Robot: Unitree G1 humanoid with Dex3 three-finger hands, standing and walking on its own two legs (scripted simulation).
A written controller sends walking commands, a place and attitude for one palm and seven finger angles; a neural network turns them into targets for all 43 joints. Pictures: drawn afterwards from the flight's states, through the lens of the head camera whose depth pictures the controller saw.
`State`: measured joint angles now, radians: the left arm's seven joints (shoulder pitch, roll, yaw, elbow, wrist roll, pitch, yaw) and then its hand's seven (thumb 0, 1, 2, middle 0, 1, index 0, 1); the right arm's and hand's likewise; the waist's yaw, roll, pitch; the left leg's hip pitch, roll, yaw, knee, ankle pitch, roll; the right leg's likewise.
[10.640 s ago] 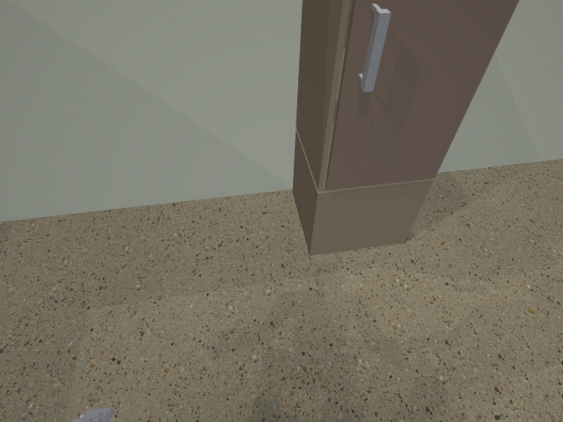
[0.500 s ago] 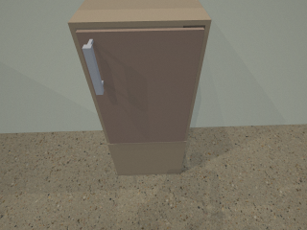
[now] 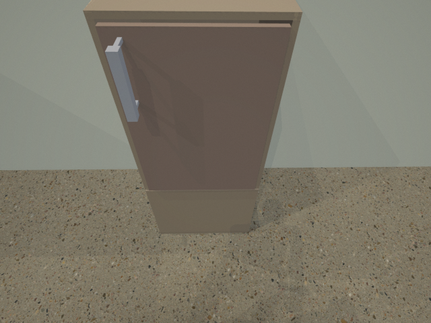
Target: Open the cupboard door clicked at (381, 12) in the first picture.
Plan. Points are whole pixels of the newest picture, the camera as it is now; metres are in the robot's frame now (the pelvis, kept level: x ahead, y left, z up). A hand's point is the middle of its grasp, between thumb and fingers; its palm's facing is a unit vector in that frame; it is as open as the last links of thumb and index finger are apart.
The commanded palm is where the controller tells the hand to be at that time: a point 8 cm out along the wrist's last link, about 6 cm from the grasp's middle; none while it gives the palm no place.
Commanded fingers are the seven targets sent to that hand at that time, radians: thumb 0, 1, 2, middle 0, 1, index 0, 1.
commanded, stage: look again from close up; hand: left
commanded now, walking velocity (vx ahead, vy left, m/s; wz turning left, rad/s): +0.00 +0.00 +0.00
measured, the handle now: (126, 81) +0.57 +0.24 +0.14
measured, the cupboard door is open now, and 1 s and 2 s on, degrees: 0 0 0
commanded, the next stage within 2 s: shuffle to correct the standing spot in 0.40 s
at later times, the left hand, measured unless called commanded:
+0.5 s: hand out of the picture -0.02 +0.23 -0.18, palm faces +0.05 -0.98 -0.22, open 7.4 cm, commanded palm none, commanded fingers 0.00 0.90 0.90 -0.20 -0.30 -0.20 -0.30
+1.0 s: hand out of the picture -0.06 +0.16 -0.19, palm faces +0.05 -0.99 -0.10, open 7.4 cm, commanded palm none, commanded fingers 0.00 0.90 0.90 -0.20 -0.30 -0.20 -0.30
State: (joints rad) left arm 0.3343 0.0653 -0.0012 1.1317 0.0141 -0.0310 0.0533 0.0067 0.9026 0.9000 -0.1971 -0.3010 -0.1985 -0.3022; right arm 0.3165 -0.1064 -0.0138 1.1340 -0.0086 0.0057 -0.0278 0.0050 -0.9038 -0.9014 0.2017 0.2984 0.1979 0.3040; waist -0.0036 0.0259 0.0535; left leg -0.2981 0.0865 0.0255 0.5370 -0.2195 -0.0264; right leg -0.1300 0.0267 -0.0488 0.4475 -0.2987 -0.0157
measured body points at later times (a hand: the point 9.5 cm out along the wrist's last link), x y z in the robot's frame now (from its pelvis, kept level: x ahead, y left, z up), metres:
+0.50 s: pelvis -0.02 +0.04 +0.00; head -0.03 +0.06 +0.45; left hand -0.03 +0.29 -0.16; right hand +0.04 -0.19 -0.14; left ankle +0.04 +0.14 -0.74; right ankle -0.04 -0.11 -0.74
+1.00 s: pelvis +0.01 +0.01 -0.01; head +0.01 +0.03 +0.44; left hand -0.06 +0.21 -0.18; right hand +0.01 -0.21 -0.16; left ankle +0.04 +0.14 -0.74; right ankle -0.03 -0.10 -0.72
